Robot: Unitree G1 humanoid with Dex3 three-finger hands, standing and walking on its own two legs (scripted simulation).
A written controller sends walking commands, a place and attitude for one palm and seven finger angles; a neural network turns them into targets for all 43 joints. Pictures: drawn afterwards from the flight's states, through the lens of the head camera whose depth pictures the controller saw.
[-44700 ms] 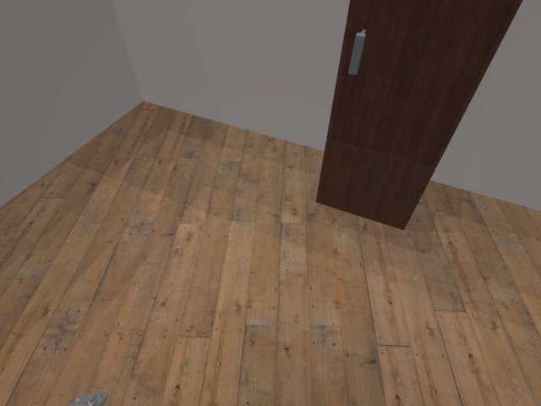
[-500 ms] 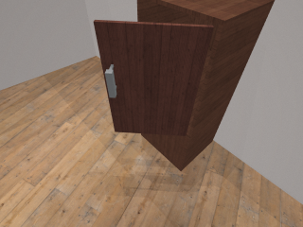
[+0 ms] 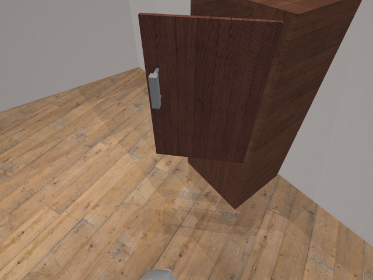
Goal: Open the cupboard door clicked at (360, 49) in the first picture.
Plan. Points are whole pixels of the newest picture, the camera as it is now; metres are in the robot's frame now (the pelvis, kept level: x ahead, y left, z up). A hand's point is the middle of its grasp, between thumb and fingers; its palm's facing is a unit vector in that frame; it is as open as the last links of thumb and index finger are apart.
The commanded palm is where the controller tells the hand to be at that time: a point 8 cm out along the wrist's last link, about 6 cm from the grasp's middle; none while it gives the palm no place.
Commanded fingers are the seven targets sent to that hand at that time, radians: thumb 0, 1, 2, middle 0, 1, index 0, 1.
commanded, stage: shuffle to correct the standing spot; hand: left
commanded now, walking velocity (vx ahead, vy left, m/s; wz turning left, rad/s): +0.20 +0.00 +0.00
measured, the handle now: (156, 88) +0.67 +0.21 +0.06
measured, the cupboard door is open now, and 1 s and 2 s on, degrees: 44 44 44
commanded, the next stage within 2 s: come to a stop and stand still in 0.82 s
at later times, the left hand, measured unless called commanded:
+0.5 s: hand out of the picture +0.11 +0.23 -0.12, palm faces +0.00 -0.98 -0.19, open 7.4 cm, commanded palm none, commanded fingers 0.00 0.90 0.90 -0.20 -0.30 -0.20 -0.30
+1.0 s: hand (135, 248) +0.22 +0.18 -0.15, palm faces +0.02 -0.99 -0.14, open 7.1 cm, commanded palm none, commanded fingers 0.00 0.90 0.90 -0.20 -0.30 -0.20 -0.30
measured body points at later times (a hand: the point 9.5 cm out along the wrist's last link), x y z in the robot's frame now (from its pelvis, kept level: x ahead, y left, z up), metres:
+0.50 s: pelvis +0.01 +0.03 +0.04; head +0.03 +0.05 +0.49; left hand +0.11 +0.28 -0.10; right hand -0.10 -0.17 -0.10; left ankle -0.04 +0.12 -0.71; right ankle +0.05 -0.11 -0.61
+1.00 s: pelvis +0.13 +0.00 +0.02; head +0.15 +0.03 +0.47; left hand +0.22 +0.23 -0.14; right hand +0.18 -0.24 -0.12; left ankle +0.19 +0.09 -0.71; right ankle +0.10 -0.12 -0.70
